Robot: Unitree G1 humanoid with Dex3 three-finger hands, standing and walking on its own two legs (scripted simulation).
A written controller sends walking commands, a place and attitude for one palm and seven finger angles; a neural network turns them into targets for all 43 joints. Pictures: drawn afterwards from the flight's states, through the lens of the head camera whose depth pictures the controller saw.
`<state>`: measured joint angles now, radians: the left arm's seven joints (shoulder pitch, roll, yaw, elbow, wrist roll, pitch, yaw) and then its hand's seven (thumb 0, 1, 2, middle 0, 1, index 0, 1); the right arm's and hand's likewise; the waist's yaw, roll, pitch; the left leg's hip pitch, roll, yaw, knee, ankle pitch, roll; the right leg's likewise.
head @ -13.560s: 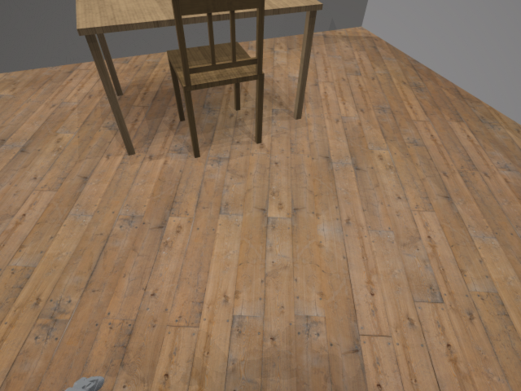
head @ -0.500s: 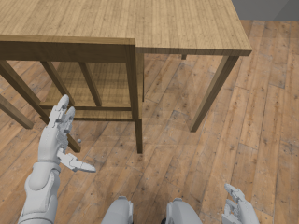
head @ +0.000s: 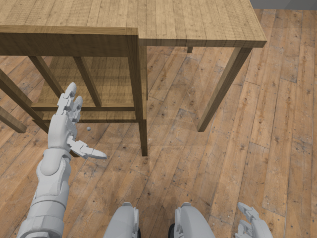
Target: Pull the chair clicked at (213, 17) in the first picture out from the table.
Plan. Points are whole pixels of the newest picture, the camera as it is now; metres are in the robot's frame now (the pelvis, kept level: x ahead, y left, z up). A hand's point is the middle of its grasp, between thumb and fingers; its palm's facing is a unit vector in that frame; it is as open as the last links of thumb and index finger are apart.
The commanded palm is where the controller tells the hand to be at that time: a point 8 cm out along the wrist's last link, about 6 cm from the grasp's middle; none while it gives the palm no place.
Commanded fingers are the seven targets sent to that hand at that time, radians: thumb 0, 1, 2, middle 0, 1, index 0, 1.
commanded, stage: aim the fingers beside a spindle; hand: left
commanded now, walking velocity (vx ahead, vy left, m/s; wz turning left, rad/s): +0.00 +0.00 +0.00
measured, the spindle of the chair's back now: (53, 83) +0.53 +0.31 +0.00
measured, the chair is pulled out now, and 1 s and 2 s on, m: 0.00 0.00 0.00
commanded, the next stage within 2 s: push the fingers through the gap in 0.78 s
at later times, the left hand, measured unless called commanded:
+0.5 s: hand (89, 125) +0.38 +0.18 +0.02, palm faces +0.03 -1.00 -0.04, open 16.9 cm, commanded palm +0.36 +0.23 +0.02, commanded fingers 0.00 -0.50 0.30 -0.06 -0.08 -0.06 -0.08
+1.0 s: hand (91, 126) +0.38 +0.18 +0.02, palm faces +0.02 -1.00 -0.04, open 16.9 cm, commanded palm +0.37 +0.23 +0.02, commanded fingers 0.00 -0.50 0.30 -0.06 -0.08 -0.06 -0.08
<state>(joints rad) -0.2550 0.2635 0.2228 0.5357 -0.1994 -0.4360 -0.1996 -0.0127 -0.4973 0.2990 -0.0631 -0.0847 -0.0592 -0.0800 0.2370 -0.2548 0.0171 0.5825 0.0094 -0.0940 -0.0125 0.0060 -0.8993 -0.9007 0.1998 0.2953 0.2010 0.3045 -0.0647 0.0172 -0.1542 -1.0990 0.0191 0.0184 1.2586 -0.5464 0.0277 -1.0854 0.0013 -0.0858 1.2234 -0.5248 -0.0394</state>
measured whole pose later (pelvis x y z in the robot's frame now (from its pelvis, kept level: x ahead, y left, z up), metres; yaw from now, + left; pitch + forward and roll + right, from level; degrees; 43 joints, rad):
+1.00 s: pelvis +0.00 +0.00 +0.00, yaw +0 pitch +23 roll -2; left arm -0.31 0.26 0.22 0.62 -0.18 -0.48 -0.16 -0.01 -0.50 0.30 -0.06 -0.08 -0.06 -0.08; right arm 0.23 -0.25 0.02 0.58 0.01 -0.03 0.00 0.00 -0.90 -0.90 0.20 0.30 0.20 0.30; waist -0.07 0.02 -0.16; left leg -1.13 0.02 0.02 1.28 -0.55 0.03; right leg -1.11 0.00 -0.09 1.24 -0.53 -0.04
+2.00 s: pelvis +0.00 +0.01 -0.01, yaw -1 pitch +27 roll -3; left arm -0.75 0.40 0.36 1.03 -0.10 -0.53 -0.15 -0.01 -0.50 0.30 -0.06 -0.08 -0.06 -0.08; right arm 0.29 -0.25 0.03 0.62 -0.03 0.04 0.02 0.00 -0.90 -0.90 0.20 0.30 0.20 0.30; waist -0.15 0.03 -0.15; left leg -1.22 0.03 0.01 1.31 -0.55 0.03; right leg -1.20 0.01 -0.09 1.25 -0.52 -0.03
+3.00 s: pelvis +0.00 +0.01 -0.01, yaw -2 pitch +28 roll -4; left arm -0.81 0.43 0.36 1.08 -0.07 -0.51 -0.12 -0.01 -0.45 0.32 -0.28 -0.78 -0.28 -0.77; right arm 0.30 -0.25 0.04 0.61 -0.03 0.11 0.03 0.00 -0.90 -0.90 0.20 0.30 0.20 0.30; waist -0.17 0.03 -0.14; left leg -1.24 0.03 0.01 1.31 -0.56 0.04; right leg -1.22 0.02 -0.09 1.24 -0.52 -0.03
